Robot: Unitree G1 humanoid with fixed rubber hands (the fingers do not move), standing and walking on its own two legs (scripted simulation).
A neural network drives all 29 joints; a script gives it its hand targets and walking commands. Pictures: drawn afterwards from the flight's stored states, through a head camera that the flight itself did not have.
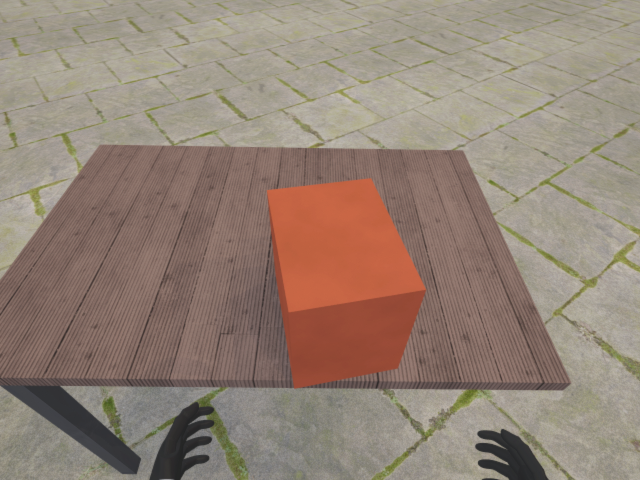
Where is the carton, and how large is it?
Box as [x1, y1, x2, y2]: [267, 178, 425, 388]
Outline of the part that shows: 370,178 267,190 275,273 294,388 397,368 424,294 425,288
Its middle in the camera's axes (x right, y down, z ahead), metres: +0.02 +0.06 +0.58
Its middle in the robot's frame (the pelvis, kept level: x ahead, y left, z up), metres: +0.40 +0.01 +0.02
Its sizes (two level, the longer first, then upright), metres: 0.217 0.161 0.201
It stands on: a table, 0.70 m high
